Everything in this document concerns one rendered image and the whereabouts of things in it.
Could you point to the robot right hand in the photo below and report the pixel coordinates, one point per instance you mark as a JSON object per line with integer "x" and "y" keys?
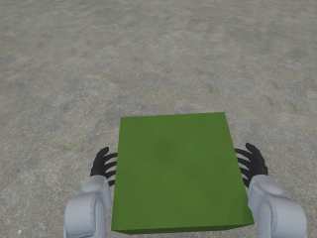
{"x": 256, "y": 165}

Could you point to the right robot forearm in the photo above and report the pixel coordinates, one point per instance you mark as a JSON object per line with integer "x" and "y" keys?
{"x": 278, "y": 215}

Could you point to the carton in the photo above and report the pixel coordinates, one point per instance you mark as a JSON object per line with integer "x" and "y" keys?
{"x": 178, "y": 173}

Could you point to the robot left hand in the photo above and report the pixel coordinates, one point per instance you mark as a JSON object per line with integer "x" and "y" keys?
{"x": 99, "y": 168}

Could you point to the left robot forearm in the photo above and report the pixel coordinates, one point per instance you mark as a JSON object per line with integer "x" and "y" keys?
{"x": 85, "y": 213}

